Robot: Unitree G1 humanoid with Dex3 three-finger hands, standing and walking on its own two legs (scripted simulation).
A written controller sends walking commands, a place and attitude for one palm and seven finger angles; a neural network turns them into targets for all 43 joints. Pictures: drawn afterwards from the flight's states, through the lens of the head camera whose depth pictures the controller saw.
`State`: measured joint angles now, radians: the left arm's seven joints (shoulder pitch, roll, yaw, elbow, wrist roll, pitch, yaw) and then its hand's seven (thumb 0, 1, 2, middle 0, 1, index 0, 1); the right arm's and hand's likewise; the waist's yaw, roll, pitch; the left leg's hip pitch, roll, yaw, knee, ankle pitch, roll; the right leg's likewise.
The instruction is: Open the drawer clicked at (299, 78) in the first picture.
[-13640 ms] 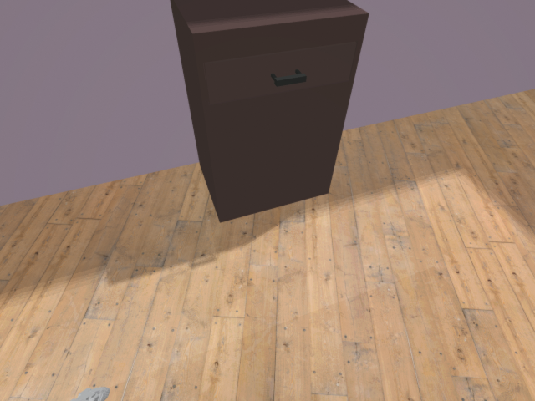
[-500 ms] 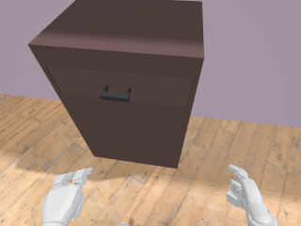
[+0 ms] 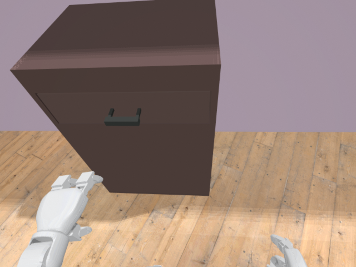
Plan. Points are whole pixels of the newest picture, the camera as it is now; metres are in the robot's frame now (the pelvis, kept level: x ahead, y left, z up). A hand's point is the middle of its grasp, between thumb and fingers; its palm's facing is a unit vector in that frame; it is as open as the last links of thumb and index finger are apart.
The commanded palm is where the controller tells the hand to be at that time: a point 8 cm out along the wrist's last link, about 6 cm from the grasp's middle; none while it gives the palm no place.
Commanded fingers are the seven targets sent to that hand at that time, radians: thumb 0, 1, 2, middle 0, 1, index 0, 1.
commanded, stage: raise the hand with hooked fingers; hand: left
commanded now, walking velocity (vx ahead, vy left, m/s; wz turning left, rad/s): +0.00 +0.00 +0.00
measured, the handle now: (123, 116) +0.54 +0.23 -0.03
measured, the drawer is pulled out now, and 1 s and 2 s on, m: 0.00 0.00 0.00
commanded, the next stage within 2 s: move the hooked fingers above the handle in 1.00 s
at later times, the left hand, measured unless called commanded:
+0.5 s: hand (58, 162) +0.31 +0.29 +0.09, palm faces +0.06 -0.08 -1.00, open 13.7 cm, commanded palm +0.28 +0.29 +0.15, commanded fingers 0.00 -0.50 0.30 -0.30 -1.20 -0.30 -1.20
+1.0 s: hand (57, 160) +0.30 +0.28 +0.10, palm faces +0.07 -0.09 -0.99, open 13.9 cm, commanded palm +0.28 +0.28 +0.16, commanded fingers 0.00 -0.50 0.30 -0.30 -1.20 -0.30 -1.20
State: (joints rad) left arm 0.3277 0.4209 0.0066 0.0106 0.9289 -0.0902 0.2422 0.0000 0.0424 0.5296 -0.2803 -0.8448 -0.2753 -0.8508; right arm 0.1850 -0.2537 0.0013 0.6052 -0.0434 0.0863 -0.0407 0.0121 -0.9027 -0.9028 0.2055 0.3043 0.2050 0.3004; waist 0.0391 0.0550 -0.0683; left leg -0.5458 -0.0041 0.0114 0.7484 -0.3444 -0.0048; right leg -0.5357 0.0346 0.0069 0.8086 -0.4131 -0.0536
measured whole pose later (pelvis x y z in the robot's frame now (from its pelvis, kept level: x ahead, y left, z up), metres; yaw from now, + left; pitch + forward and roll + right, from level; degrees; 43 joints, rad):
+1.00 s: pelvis +0.00 +0.04 +0.03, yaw +1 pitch +3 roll +0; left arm -0.05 0.47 -0.03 0.07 0.94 -0.05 0.14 0.00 -0.49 0.30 -0.32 -1.20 -0.32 -1.20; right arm 0.17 -0.26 -0.03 0.63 0.00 0.14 -0.02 0.01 -0.91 -0.90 0.20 0.30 0.20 0.30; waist 0.07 0.07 -0.01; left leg -0.34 -0.04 0.00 0.53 -0.25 0.03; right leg -0.29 0.00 0.00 0.54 -0.30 -0.01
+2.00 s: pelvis +0.03 +0.04 +0.01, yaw +0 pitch +10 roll +0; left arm -0.43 0.41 -0.11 0.58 1.01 0.00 0.19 0.00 -0.49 0.30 -0.32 -1.20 -0.31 -1.20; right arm 0.23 -0.24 -0.05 0.65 0.01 0.16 -0.04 0.01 -0.91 -0.90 0.20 0.30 0.20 0.30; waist 0.00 0.05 -0.09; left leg -0.51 -0.03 0.01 0.65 -0.32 0.03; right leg -0.46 0.01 0.01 0.65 -0.37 -0.01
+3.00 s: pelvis +0.02 +0.04 +0.00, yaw -1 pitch +18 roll -2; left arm -0.73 0.45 -0.02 1.01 1.10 -0.08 0.34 0.00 -0.49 0.30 -0.32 -1.20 -0.32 -1.20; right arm 0.37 -0.25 -0.06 0.69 -0.02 0.15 -0.02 0.01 -0.90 -0.90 0.20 0.30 0.20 0.30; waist -0.11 0.05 -0.15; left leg -0.73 0.00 0.02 0.79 -0.37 0.04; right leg -0.67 0.04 0.02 0.75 -0.39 0.00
